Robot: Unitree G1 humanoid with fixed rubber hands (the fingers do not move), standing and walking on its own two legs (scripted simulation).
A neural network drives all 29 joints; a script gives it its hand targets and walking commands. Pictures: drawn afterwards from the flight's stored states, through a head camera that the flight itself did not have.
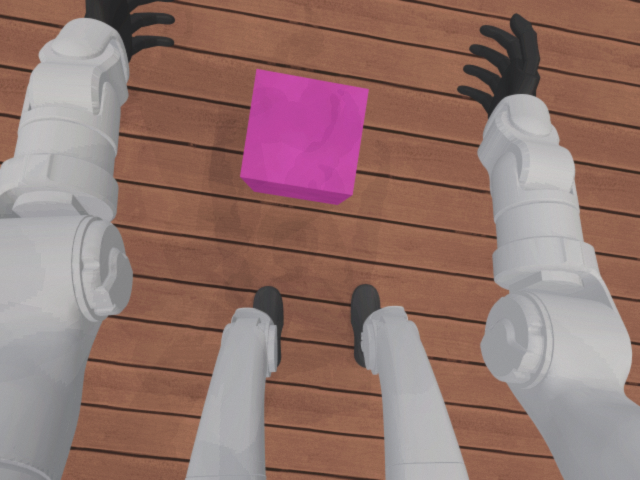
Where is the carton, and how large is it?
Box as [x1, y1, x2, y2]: [240, 69, 368, 204]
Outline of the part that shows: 256,69 240,177 254,191 334,204 337,204 352,194 368,89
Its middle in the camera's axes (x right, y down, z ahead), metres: -0.03 -0.20 +0.84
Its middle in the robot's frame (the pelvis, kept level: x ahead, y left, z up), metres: +0.55 +0.01 -0.53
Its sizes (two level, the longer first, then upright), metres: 0.210 0.200 0.250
